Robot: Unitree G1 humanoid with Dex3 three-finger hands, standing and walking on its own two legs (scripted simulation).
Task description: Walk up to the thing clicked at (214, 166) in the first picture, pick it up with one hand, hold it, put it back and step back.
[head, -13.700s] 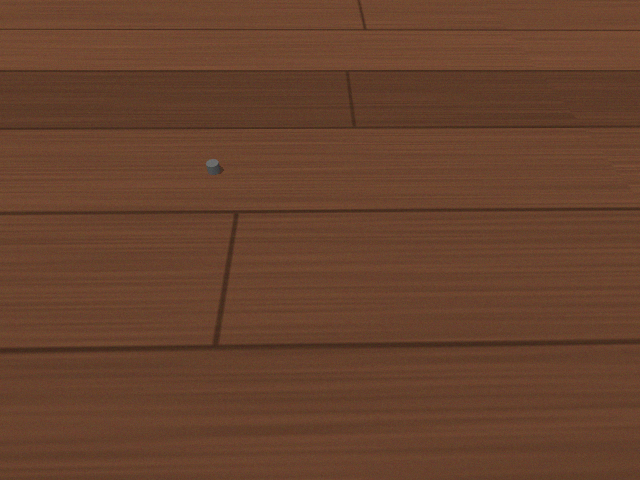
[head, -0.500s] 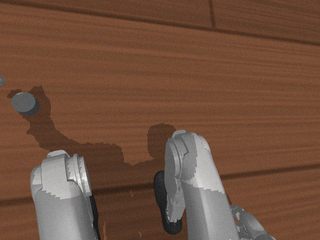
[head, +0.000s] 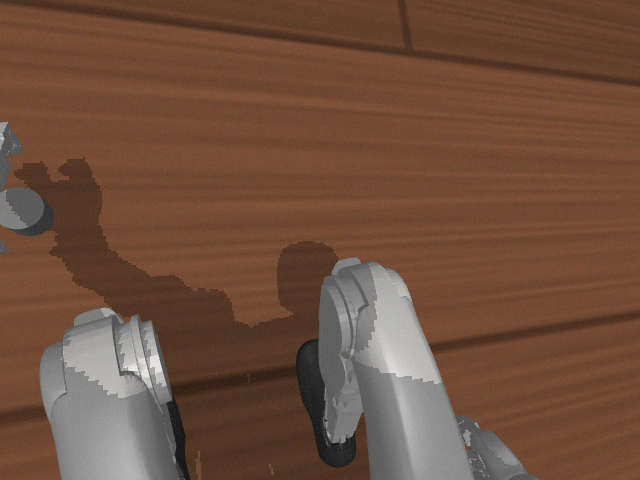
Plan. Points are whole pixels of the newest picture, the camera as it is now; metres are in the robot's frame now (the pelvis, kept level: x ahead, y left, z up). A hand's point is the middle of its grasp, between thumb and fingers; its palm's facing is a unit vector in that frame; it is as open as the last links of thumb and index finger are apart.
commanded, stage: approach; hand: left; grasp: from above
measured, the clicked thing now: (24, 212) +0.48 +0.30 -0.29
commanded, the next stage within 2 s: close in in 0.32 s
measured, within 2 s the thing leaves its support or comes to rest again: neither
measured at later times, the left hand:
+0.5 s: hand out of the picture +0.45 +0.31 -0.18, palm faces -0.49 -0.09 -0.87, open 13.6 cm
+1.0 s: hand (16, 213) +0.46 +0.29 -0.23, palm faces -0.47 -0.11 -0.88, open 13.7 cm
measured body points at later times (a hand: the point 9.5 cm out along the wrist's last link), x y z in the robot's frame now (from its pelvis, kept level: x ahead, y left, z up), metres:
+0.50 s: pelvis +0.00 +0.00 +0.00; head +0.24 +0.07 +0.37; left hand +0.47 +0.31 -0.13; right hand +0.04 -0.27 -0.10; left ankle +0.07 +0.13 -0.28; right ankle +0.10 -0.13 -0.28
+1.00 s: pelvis +0.00 +0.00 -0.01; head +0.27 +0.09 +0.34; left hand +0.48 +0.29 -0.18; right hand +0.04 -0.27 -0.09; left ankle +0.07 +0.13 -0.28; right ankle +0.10 -0.13 -0.28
